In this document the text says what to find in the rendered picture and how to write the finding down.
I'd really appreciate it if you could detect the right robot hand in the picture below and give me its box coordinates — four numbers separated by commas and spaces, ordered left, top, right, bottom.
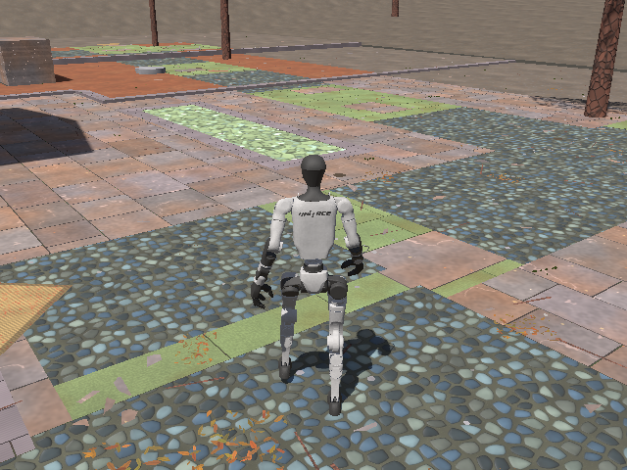
341, 259, 363, 276

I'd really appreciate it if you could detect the left robot upper arm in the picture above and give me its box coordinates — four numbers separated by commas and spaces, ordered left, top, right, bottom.
267, 197, 294, 254

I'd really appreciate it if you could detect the robot left forearm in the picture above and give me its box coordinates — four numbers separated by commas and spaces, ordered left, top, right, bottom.
254, 238, 276, 286

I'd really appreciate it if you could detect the right robot upper arm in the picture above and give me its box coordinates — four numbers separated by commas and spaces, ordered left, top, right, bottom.
333, 197, 360, 249

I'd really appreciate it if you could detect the humanoid robot torso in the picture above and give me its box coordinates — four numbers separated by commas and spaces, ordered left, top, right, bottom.
291, 192, 337, 294

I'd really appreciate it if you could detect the robot right forearm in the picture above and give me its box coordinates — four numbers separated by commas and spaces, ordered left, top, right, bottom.
349, 233, 363, 264

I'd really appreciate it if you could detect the right robot shin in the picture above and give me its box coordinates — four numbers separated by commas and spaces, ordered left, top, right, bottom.
329, 335, 344, 402

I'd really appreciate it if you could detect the left robot hand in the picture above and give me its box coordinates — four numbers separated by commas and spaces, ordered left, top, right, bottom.
251, 282, 273, 309

